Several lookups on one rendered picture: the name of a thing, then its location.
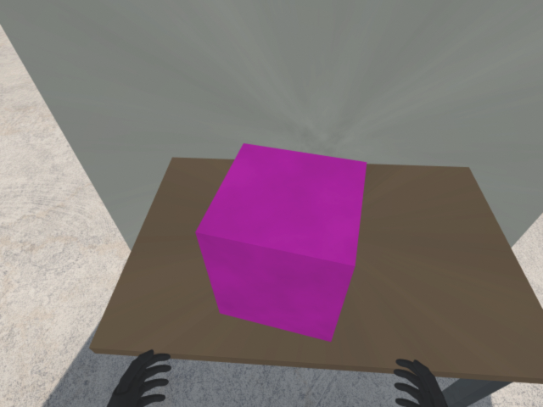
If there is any robot left hand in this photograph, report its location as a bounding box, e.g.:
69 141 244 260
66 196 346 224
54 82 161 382
107 349 171 407

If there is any robot right hand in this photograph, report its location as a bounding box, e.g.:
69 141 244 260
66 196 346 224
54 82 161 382
394 359 448 407

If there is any table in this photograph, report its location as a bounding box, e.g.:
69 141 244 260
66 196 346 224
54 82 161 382
89 157 543 407

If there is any carton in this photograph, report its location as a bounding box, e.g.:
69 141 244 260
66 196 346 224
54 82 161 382
195 143 367 342

